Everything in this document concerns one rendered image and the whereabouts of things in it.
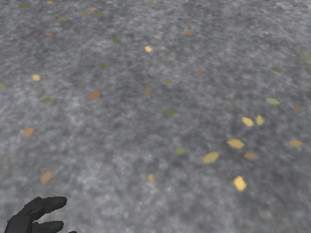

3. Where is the left robot hand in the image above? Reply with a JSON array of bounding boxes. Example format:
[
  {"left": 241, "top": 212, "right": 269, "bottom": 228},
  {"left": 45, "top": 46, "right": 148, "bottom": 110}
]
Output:
[{"left": 4, "top": 196, "right": 77, "bottom": 233}]

